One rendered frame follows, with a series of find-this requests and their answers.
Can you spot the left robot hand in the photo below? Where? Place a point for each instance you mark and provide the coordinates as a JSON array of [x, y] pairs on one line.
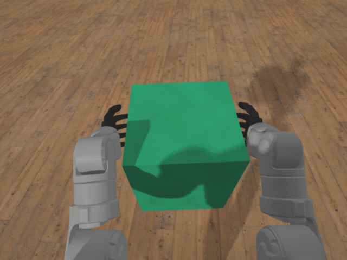
[[110, 120]]

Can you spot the carton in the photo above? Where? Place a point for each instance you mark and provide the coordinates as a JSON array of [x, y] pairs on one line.
[[184, 147]]

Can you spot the robot right upper arm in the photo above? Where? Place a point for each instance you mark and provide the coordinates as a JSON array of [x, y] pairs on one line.
[[288, 242]]

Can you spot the right robot hand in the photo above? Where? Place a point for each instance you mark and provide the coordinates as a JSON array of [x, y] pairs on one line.
[[250, 119]]

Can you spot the robot left upper arm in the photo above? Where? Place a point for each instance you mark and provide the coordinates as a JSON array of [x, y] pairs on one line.
[[109, 244]]

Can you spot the robot right forearm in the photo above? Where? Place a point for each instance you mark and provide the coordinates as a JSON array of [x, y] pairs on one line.
[[281, 161]]

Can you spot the robot left forearm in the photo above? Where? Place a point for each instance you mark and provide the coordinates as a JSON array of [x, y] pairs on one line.
[[94, 171]]

